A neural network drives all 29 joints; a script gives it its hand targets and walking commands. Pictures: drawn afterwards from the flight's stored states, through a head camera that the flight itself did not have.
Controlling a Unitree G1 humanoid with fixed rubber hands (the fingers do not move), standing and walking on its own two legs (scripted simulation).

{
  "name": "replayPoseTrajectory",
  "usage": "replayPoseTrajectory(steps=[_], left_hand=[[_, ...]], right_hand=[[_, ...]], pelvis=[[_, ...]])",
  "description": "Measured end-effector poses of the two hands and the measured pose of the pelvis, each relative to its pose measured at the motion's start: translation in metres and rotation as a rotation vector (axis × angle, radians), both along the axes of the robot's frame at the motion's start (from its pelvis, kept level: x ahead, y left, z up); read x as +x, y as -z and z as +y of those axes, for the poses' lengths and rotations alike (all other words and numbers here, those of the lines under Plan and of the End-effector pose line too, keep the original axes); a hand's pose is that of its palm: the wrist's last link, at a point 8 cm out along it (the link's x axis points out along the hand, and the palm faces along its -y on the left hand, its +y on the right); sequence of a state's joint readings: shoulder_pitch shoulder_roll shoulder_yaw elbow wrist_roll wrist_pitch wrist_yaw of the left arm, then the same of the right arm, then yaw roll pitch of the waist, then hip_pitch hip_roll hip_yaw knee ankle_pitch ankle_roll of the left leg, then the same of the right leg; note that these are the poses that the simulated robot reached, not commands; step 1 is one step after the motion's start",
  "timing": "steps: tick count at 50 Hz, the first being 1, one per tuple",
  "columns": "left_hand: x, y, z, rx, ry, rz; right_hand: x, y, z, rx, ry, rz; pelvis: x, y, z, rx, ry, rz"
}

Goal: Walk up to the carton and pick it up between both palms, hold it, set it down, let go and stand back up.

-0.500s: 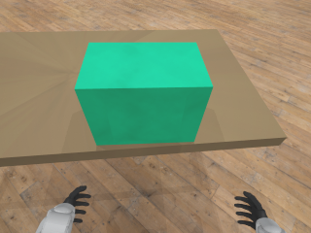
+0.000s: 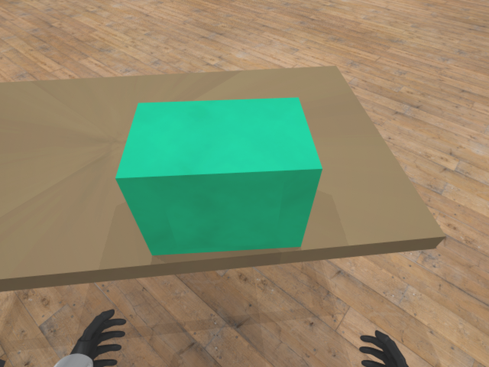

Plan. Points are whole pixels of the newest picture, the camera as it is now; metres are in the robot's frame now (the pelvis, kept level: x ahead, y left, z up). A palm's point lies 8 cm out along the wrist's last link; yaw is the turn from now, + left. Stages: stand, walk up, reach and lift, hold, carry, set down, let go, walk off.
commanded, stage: reach and lift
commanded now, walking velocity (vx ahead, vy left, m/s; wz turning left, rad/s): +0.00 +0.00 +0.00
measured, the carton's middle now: (223, 178) +0.43 +0.06 +0.08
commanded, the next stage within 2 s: none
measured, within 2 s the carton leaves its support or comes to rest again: neither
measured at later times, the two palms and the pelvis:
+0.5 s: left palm out of the picture +0.14 +0.27 -0.01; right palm out of the picture +0.15 -0.21 -0.02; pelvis -0.01 +0.00 +0.00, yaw +1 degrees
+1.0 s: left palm (52, 317) +0.19 +0.28 +0.05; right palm (397, 304) +0.22 -0.20 +0.05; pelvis +0.00 +0.00 +0.00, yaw +2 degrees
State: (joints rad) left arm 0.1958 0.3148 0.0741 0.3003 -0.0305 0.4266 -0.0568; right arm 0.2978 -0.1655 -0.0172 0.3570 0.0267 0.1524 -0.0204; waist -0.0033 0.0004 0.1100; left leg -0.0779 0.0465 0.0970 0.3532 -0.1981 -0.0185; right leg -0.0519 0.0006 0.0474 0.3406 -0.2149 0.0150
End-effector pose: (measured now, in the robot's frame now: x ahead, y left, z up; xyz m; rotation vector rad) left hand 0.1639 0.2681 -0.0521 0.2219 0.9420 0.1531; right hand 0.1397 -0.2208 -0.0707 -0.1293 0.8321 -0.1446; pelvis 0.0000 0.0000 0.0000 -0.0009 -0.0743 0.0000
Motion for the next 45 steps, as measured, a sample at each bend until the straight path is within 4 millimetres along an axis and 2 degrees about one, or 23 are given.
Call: replayPoseTrajectory(steps=[8,24,34,45], left_hand=[[-0.011,-0.004,-0.003,-0.036,-0.041,-0.07],[-0.022,-0.044,0.006,-0.048,-0.055,-0.261],[0.001,-0.069,0.008,-0.077,-0.049,-0.388],[0.023,-0.094,0.01,-0.099,-0.049,-0.501]], right_hand=[[0.003,-0.023,-0.007,-0.024,-0.012,-0.051],[0.011,-0.052,0.014,0.041,-0.006,-0.192],[0.039,-0.078,0.017,0.061,-0.024,-0.301],[0.071,-0.106,0.022,0.088,-0.05,-0.395]], pelvis=[[0.003,-0.003,0.003,-0.002,0.002,0.006],[-0.005,-0.004,0.004,-0.002,-0.01,0.019],[-0.011,-0.003,0.004,-0.001,-0.017,0.037],[-0.001,-0.004,0.003,-0.003,-0.028,0.052]])
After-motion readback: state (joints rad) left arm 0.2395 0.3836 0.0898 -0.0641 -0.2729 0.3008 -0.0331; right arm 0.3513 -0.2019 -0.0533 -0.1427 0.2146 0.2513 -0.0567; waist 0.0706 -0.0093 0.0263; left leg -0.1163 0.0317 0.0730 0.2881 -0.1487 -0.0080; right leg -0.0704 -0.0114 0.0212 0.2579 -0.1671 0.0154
